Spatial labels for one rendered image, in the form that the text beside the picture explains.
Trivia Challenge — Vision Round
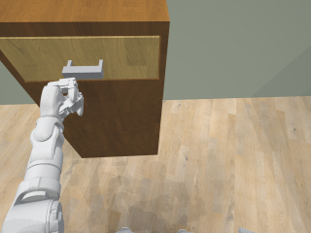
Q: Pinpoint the robot left hand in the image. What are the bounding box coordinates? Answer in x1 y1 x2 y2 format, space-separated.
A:
40 78 84 123

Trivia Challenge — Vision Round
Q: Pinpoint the left robot shin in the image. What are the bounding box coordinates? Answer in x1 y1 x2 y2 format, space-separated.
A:
121 227 131 231

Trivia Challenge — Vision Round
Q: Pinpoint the cabinet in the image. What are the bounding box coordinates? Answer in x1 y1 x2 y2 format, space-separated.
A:
0 0 170 158

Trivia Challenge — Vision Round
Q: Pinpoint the drawer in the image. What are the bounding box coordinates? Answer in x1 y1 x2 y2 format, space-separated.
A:
0 36 160 82

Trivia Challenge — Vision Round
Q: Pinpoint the handle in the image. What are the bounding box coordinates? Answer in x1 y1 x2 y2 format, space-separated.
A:
62 59 104 80

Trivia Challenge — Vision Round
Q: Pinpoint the robot left upper arm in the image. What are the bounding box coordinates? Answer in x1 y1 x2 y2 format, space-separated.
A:
4 199 64 233

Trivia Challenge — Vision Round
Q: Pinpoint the left robot forearm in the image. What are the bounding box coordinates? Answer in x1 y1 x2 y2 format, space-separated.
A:
1 116 65 233

